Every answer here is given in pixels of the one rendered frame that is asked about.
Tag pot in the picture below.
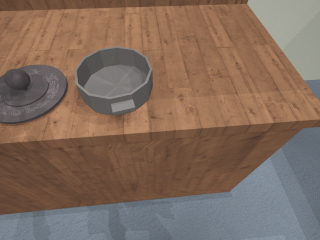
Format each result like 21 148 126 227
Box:
74 46 153 116

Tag knob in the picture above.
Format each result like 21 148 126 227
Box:
4 68 31 90

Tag lid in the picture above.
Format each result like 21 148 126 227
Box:
0 64 68 124

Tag table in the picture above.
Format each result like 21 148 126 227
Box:
0 0 320 215

